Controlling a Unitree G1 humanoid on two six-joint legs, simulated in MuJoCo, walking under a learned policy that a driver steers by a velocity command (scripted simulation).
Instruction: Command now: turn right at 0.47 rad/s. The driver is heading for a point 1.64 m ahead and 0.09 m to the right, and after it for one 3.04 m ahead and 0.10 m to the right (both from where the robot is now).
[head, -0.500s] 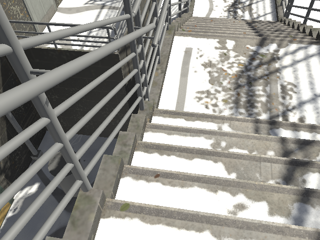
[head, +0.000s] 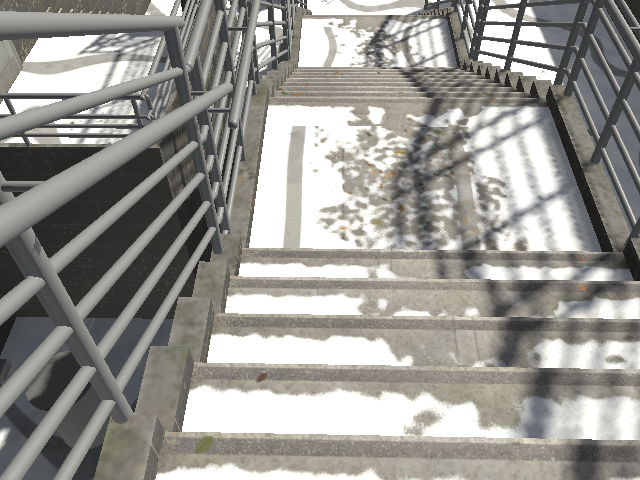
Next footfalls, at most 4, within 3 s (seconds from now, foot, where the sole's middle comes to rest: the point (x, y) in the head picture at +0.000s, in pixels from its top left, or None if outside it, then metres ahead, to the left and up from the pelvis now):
0.06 right None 0.01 -0.10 -0.75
1.00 left None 0.29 0.18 -0.92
1.54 right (340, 475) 0.63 0.01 -1.09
1.98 left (271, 396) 0.94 0.22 -1.26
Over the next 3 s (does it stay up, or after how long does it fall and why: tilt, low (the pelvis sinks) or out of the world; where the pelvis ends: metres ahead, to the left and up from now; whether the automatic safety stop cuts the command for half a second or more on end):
stays up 1.28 -0.10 -0.70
